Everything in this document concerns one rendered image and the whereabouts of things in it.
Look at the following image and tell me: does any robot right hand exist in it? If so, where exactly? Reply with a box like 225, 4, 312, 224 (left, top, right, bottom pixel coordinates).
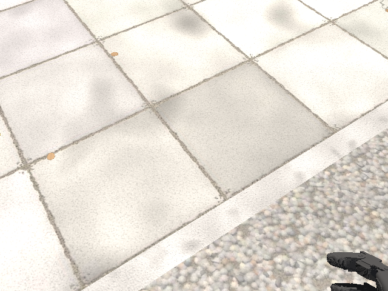
327, 251, 388, 291

